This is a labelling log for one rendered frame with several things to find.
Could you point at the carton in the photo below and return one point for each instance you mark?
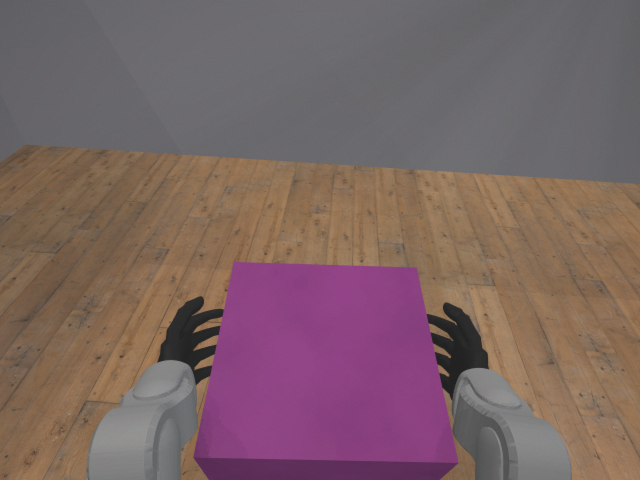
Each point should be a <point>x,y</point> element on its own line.
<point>324,372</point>

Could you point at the robot left hand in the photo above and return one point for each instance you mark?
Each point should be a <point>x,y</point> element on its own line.
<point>181,341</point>

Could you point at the robot left forearm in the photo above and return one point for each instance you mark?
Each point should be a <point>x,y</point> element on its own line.
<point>142,438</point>

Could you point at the robot right forearm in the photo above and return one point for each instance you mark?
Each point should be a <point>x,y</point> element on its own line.
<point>499,430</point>

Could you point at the robot right hand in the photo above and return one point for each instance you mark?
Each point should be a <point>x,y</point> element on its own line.
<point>465,350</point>

